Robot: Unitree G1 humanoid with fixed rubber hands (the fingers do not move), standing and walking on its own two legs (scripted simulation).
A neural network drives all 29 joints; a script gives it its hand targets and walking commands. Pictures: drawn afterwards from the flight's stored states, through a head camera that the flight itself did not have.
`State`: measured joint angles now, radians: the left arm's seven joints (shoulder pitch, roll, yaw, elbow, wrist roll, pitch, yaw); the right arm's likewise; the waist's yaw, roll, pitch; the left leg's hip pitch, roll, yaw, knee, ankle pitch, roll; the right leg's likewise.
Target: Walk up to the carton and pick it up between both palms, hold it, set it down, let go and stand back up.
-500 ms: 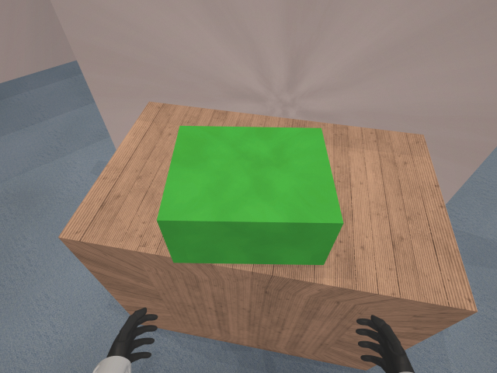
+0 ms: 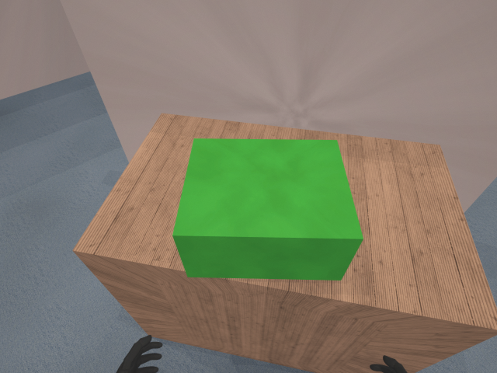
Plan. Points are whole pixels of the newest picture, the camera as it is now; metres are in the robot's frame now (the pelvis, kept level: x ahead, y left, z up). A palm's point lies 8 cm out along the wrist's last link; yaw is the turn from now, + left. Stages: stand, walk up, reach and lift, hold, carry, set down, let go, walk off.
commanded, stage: stand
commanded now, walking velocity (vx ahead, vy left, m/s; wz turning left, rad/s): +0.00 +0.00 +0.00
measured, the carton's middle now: (264, 206) +0.43 +0.00 -0.03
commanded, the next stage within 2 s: none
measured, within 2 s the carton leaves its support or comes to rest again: neither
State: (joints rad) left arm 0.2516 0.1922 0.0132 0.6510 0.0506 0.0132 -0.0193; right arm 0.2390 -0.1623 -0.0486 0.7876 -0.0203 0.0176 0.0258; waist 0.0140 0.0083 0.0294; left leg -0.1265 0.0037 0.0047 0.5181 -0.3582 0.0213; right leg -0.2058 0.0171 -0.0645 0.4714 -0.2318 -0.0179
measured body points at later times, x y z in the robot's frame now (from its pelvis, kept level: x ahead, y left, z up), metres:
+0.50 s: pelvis +0.01 +0.03 +0.00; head -0.01 +0.05 +0.45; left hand +0.01 +0.25 -0.16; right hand +0.01 -0.19 -0.15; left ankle -0.05 +0.10 -0.74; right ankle +0.02 -0.11 -0.74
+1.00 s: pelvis +0.00 +0.07 +0.00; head -0.01 +0.08 +0.45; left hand -0.05 +0.26 -0.17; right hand -0.07 -0.12 -0.16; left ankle -0.05 +0.10 -0.74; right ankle +0.02 -0.11 -0.74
